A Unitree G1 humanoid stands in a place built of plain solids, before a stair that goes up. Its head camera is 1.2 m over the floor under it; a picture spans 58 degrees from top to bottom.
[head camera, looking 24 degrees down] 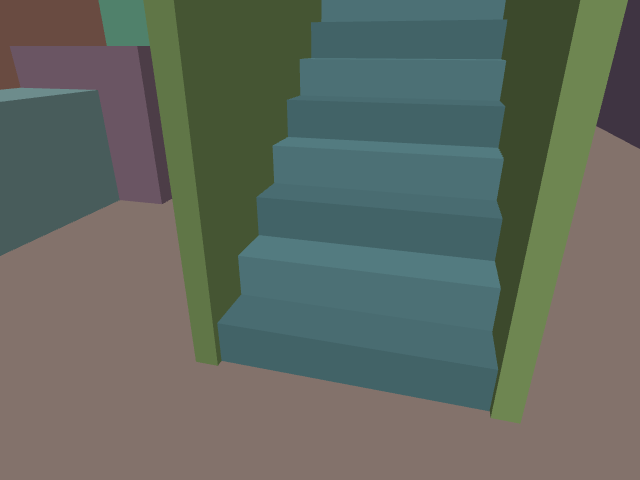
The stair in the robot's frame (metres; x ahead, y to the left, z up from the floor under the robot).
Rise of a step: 0.19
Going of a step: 0.23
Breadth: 1.07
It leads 15 degrees to the right of straight ahead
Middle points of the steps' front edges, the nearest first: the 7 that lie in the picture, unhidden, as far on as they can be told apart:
1.31 -0.10 0.19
1.53 -0.16 0.38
1.76 -0.22 0.57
1.98 -0.28 0.76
2.20 -0.34 0.95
2.43 -0.40 1.14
2.65 -0.46 1.33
